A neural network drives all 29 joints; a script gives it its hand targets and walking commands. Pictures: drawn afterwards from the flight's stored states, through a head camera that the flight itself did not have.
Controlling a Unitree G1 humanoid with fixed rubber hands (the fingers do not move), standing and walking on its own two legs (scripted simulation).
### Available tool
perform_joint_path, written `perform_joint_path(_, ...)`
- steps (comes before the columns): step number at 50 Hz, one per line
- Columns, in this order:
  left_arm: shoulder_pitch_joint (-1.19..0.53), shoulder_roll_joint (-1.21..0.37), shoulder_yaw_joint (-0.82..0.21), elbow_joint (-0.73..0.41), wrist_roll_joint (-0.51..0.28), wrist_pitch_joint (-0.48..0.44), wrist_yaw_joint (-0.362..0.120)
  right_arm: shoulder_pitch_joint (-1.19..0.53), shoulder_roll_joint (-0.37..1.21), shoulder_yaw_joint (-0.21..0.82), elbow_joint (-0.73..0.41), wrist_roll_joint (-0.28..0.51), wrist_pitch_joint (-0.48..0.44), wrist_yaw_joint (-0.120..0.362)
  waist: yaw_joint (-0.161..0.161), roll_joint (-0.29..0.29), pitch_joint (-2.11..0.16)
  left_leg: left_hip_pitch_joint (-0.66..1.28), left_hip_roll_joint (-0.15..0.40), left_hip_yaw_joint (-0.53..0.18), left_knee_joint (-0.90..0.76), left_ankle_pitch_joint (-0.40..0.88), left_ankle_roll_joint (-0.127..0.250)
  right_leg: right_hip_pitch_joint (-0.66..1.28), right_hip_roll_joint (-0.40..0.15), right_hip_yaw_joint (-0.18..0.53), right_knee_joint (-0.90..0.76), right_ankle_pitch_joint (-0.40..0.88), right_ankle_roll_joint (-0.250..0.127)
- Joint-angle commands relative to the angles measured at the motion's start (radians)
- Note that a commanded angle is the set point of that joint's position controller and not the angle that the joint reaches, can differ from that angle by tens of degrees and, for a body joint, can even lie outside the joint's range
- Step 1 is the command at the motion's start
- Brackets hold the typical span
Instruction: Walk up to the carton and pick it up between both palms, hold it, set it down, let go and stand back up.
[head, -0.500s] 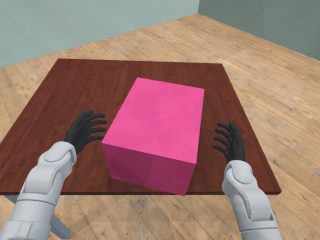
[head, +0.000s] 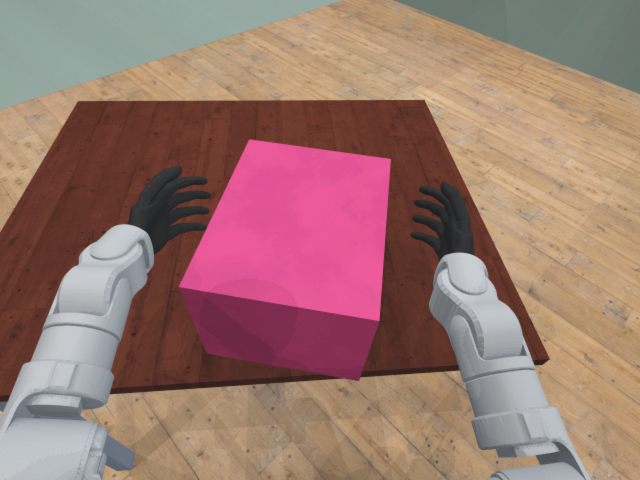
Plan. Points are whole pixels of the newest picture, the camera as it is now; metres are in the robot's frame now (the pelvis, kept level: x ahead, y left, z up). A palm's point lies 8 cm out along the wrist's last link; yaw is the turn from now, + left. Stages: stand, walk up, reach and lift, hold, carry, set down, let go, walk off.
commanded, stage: reach and lift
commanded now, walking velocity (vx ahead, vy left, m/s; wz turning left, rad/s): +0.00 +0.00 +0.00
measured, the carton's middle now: (301, 253) +0.44 +0.02 +0.01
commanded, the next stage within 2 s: none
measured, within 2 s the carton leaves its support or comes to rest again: neither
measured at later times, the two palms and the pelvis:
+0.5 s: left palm (157, 210) +0.44 +0.21 +0.10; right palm (458, 254) +0.37 -0.18 +0.09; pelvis +0.00 +0.00 +0.00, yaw +0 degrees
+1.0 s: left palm (179, 251) +0.44 +0.20 +0.01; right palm (440, 280) +0.37 -0.17 +0.03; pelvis -0.01 +0.01 -0.01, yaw -1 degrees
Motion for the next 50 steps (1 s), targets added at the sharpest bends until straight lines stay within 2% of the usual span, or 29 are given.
perform_joint_path(1,-0.584,0.306,0.162,-0.055,0.043,-0.091,0.015,-0.435,-0.197,-0.16,-0.047,0.043,-0.08,-0.011,-0.101,0.101,-0.594,-0.033,-0.033,0.078,-0.061,0.307,0.012,0.305,0.023,-0.011,0.037,0.538,0.007)
perform_joint_path(3,-0.616,0.312,0.167,-0.009,0.051,-0.102,0.017,-0.463,-0.193,-0.16,-0.005,0.036,-0.084,-0.009,-0.1,0.097,-0.6,-0.036,-0.035,0.076,-0.055,0.303,0.011,0.305,0.022,-0.007,0.037,0.54,0.011)
perform_joint_path(4,-0.645,0.307,0.152,0.016,0.05,-0.106,0.016,-0.483,-0.195,-0.162,0.014,0.037,-0.085,-0.006,-0.11,0.104,-0.597,-0.033,-0.033,0.073,-0.057,0.298,0.011,0.284,0.027,-0.017,0.035,0.52,0.01)
perform_joint_path(5,-0.674,0.317,0.154,0.041,0.045,-0.118,0.02,-0.514,-0.192,-0.162,0.025,0.036,-0.09,-0.005,-0.104,0.097,-0.625,-0.034,-0.033,0.071,-0.058,0.286,0.012,0.288,0.028,-0.016,0.033,0.497,0.009)
perform_joint_path(6,-0.68,0.313,0.146,0.045,0.042,-0.124,0.023,-0.516,-0.195,-0.171,0.025,0.037,-0.095,-0.006,-0.118,0.102,-0.627,-0.027,-0.034,0.068,-0.054,0.286,0.011,0.284,0.027,-0.017,0.034,0.503,0.008)
perform_joint_path(9,-0.711,0.304,0.127,0.155,0.049,-0.14,0.022,-0.561,-0.187,-0.15,0.079,0.041,-0.108,-0.006,-0.115,0.09,-0.611,-0.043,-0.039,0.066,-0.054,0.283,0.015,0.281,0.03,-0.021,0.034,0.509,0.006)
perform_joint_path(11,-0.747,0.304,0.126,0.196,0.053,-0.159,0.025,-0.594,-0.188,-0.151,0.109,0.04,-0.123,-0.002,-0.113,0.109,-0.643,-0.049,-0.041,0.064,-0.056,0.277,0.014,0.276,0.026,-0.02,0.035,0.508,0.002)
perform_joint_path(13,-0.766,0.294,0.116,0.257,0.061,-0.182,0.025,-0.594,-0.178,-0.141,0.182,0.035,-0.134,-0.003,-0.127,0.102,-0.634,-0.049,-0.042,0.058,-0.059,0.276,0.016,0.262,0.027,-0.025,0.037,0.507,0.0)
perform_joint_path(15,-0.775,0.28,0.109,0.331,0.069,-0.208,0.024,-0.596,-0.165,-0.13,0.233,0.038,-0.152,0.003,-0.119,0.105,-0.623,-0.046,-0.044,0.06,-0.055,0.273,0.016,0.245,0.029,-0.029,0.031,0.489,-0.003)
perform_joint_path(16,-0.754,0.264,0.112,0.355,0.072,-0.226,0.024,-0.584,-0.158,-0.124,0.254,0.038,-0.17,0.009,-0.111,0.109,-0.615,-0.04,-0.047,0.062,-0.053,0.282,0.015,0.237,0.028,-0.03,0.029,0.489,-0.002)
perform_joint_path(17,-0.757,0.254,0.102,0.349,0.075,-0.248,0.022,-0.574,-0.148,-0.119,0.256,0.039,-0.189,0.009,-0.119,0.114,-0.637,-0.029,-0.046,0.059,-0.047,0.301,0.012,0.23,0.033,-0.035,0.033,0.503,-0.003)
perform_joint_path(20,-0.717,0.212,0.086,0.429,0.088,-0.297,0.012,-0.523,-0.114,-0.094,0.333,0.041,-0.244,0.012,-0.114,0.131,-0.641,-0.004,-0.048,0.055,-0.031,0.342,0.004,0.19,0.036,-0.045,0.024,0.518,-0.007)
perform_joint_path(24,-0.689,0.147,0.051,0.518,0.081,-0.388,0.001,-0.492,-0.079,-0.072,0.405,0.034,-0.334,0.023,-0.102,0.122,-0.616,-0.009,-0.047,0.048,-0.012,0.311,0.008,0.113,0.039,-0.056,0.019,0.429,-0.011)
perform_joint_path(25,-0.708,0.133,0.046,0.526,0.074,-0.42,0.005,-0.519,-0.07,-0.073,0.397,0.027,-0.364,0.028,-0.093,0.132,-0.637,-0.019,-0.045,0.047,-0.003,0.324,0.006,0.08,0.038,-0.057,0.025,0.43,-0.016)
perform_joint_path(26,-0.717,0.127,0.029,0.531,0.069,-0.447,0.006,-0.521,-0.07,-0.064,0.404,0.034,-0.391,0.03,-0.099,0.146,-0.657,-0.008,-0.043,0.04,0.012,0.35,-0.002,0.054,0.043,-0.063,0.033,0.435,-0.02)
perform_joint_path(27,-0.707,0.109,0.026,0.552,0.074,-0.47,0.007,-0.498,-0.055,-0.051,0.438,0.027,-0.413,0.034,-0.092,0.157,-0.673,0.011,-0.044,0.039,0.03,0.37,-0.007,0.026,0.041,-0.061,0.032,0.428,-0.026)
perform_joint_path(32,-0.722,0.058,-0.024,0.675,0.057,-0.579,0.006,-0.518,-0.028,-0.023,0.49,0.031,-0.524,0.044,-0.089,0.172,-0.772,-0.052,-0.036,0.036,0.094,0.36,-0.012,-0.107,0.033,-0.068,0.066,0.38,-0.035)
perform_joint_path(34,-0.723,0.039,-0.038,0.693,0.059,-0.616,0.011,-0.519,-0.025,-0.015,0.517,0.037,-0.575,0.049,-0.088,0.181,-0.824,-0.05,-0.032,0.039,0.133,0.388,-0.025,-0.16,0.035,-0.071,0.08,0.385,-0.034)
perform_joint_path(36,-0.773,0.021,-0.07,0.636,0.052,-0.643,0.018,-0.546,-0.033,-0.026,0.517,0.045,-0.62,0.053,-0.096,0.227,-0.909,-0.009,-0.031,0.031,0.167,0.407,-0.044,-0.24,0.036,-0.082,0.083,0.357,-0.034)
perform_joint_path(37,-0.784,0.028,-0.06,0.63,0.058,-0.651,0.025,-0.559,-0.038,-0.02,0.529,0.057,-0.633,0.059,-0.084,0.245,-0.936,-0.001,-0.03,0.036,0.184,0.424,-0.052,-0.269,0.036,-0.078,0.09,0.352,-0.036)
perform_joint_path(38,-0.785,0.025,-0.061,0.603,0.061,-0.656,0.029,-0.559,-0.039,-0.019,0.509,0.058,-0.647,0.06,-0.084,0.246,-0.973,0.026,-0.028,0.033,0.195,0.452,-0.059,-0.288,0.039,-0.083,0.085,0.357,-0.033)
perform_joint_path(40,-0.767,0.02,-0.049,0.614,0.086,-0.655,0.035,-0.537,-0.044,-0.02,0.549,0.062,-0.665,0.06,-0.078,0.266,-1.0,0.053,-0.029,0.036,0.216,0.487,-0.07,-0.316,0.044,-0.085,0.081,0.367,-0.034)
perform_joint_path(42,-0.764,0.006,-0.047,0.565,0.107,-0.656,0.044,-0.528,-0.05,-0.021,0.574,0.073,-0.682,0.059,-0.078,0.298,-1.021,0.08,-0.029,0.028,0.23,0.533,-0.087,-0.337,0.047,-0.09,0.085,0.372,-0.035)
perform_joint_path(44,-0.77,0.012,-0.032,0.577,0.122,-0.648,0.053,-0.548,-0.079,-0.036,0.605,0.071,-0.684,0.063,-0.075,0.289,-1.002,0.077,-0.024,0.026,0.23,0.52,-0.091,-0.353,0.058,-0.092,0.079,0.346,-0.039)
perform_joint_path(45,-0.768,0.008,-0.029,0.505,0.133,-0.652,0.062,-0.535,-0.078,-0.038,0.587,0.08,-0.691,0.063,-0.077,0.311,-1.042,0.114,-0.027,0.029,0.23,0.55,-0.1,-0.35,0.06,-0.097,0.076,0.363,-0.037)
perform_joint_path(46,-0.769,0.014,-0.014,0.517,0.133,-0.652,0.065,-0.536,-0.072,-0.033,0.612,0.083,-0.684,0.063,-0.071,0.292,-1.025,0.089,-0.028,0.032,0.231,0.537,-0.094,-0.348,0.058,-0.091,0.076,0.351,-0.039)
perform_joint_path(48,-0.769,0.0,-0.025,0.514,0.142,-0.646,0.071,-0.533,-0.083,-0.041,0.65,0.082,-0.686,0.063,-0.096,0.304,-0.998,0.098,-0.03,0.026,0.231,0.541,-0.102,-0.357,0.06,-0.094,0.073,0.352,-0.041)
perform_joint_path(50,-0.756,0.002,-0.011,0.512,0.141,-0.646,0.073,-0.514,-0.068,-0.039,0.644,0.083,-0.682,0.061,-0.089,0.286,-0.988,0.082,-0.035,0.031,0.221,0.525,-0.094,-0.333,0.058,-0.089,0.069,0.356,-0.038)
